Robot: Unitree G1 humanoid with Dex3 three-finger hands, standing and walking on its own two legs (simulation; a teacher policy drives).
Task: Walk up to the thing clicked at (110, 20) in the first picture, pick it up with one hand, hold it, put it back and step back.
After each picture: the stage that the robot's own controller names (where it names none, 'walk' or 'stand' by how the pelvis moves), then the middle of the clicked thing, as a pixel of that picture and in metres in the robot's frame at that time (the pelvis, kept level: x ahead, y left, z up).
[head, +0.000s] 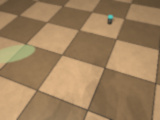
stand; (110, 19) +1.93 -0.40 -0.72
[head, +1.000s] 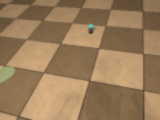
walk; (90, 29) +1.83 +0.02 -0.70
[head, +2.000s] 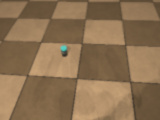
walk; (64, 51) +1.26 +0.27 -0.72
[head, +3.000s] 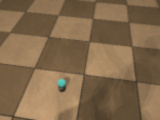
walk; (61, 85) +0.81 +0.20 -0.70
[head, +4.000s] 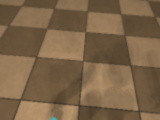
walk; out of the picture +0.47 +0.19 -0.71
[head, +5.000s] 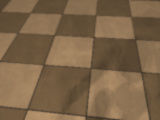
walk; out of the picture +0.39 +0.21 -0.72
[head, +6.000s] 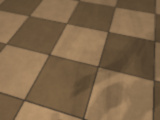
stand; out of the picture +0.31 +0.24 -0.69
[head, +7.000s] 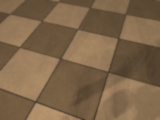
stand; out of the picture +0.34 +0.18 -0.70
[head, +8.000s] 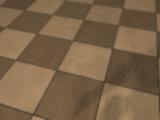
stand; out of the picture +0.32 +0.18 -0.73
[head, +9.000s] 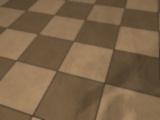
stand; out of the picture +0.30 +0.20 -0.73
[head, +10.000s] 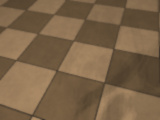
stand; out of the picture +0.30 +0.20 -0.73
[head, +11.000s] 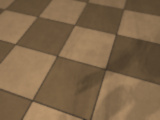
go down; out of the picture +0.32 +0.19 -0.71
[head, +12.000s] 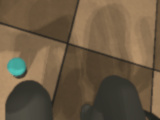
go down; (18, 68) +0.40 +0.22 -0.29
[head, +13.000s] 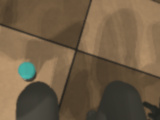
close in; (28, 72) +0.39 +0.22 -0.30
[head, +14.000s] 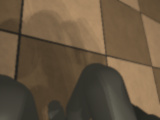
close in; out of the picture +0.38 +0.26 -0.22
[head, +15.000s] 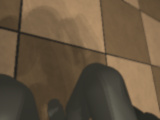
close; out of the picture +0.37 +0.27 -0.22
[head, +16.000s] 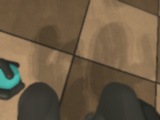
lift; (9, 81) +0.32 +0.25 -0.09
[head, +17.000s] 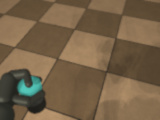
hold; (33, 95) +0.32 +0.17 +0.03
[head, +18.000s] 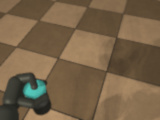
hold; (38, 98) +0.32 +0.17 +0.00
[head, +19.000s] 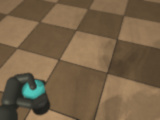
hold; (37, 98) +0.32 +0.17 +0.00
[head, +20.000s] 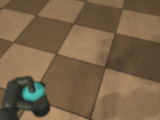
crouch; (37, 100) +0.32 +0.17 -0.03
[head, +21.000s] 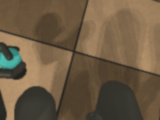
lower; (13, 65) +0.41 +0.22 -0.12
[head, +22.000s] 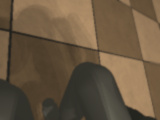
lower; out of the picture +0.39 +0.27 -0.23
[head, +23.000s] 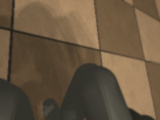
lower; out of the picture +0.38 +0.27 -0.23
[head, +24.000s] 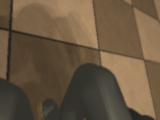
lower; out of the picture +0.38 +0.28 -0.22
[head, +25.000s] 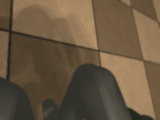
lower; out of the picture +0.37 +0.28 -0.22
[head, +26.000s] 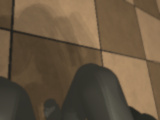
open; out of the picture +0.37 +0.28 -0.22
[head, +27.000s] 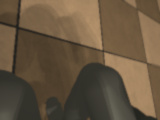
withdraw; out of the picture +0.36 +0.26 -0.22
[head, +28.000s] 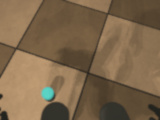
walk; (48, 94) +0.37 +0.19 -0.47
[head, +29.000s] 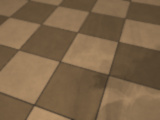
stand; out of the picture +0.32 +0.17 -0.67
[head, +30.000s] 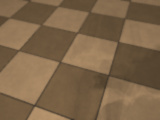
stand; out of the picture +0.32 +0.17 -0.67
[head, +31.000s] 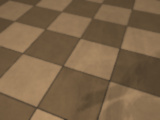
stand; out of the picture +0.32 +0.16 -0.70
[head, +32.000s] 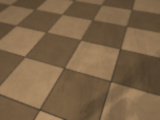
stand; out of the picture +0.33 +0.16 -0.73
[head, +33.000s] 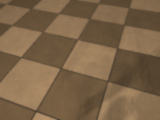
stand; out of the picture +0.31 +0.19 -0.73
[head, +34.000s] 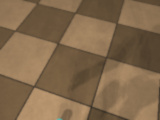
walk; out of the picture +0.35 +0.16 -0.70
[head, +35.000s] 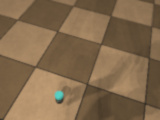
walk; (59, 97) +0.58 +0.16 -0.71
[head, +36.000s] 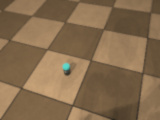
stand; (66, 69) +0.92 +0.23 -0.70
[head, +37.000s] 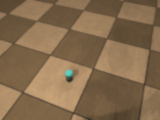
stand; (69, 76) +0.92 +0.16 -0.72
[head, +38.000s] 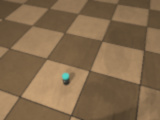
stand; (65, 79) +0.92 +0.17 -0.73
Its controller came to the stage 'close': yes
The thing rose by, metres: 0.70
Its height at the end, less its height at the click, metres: +0.00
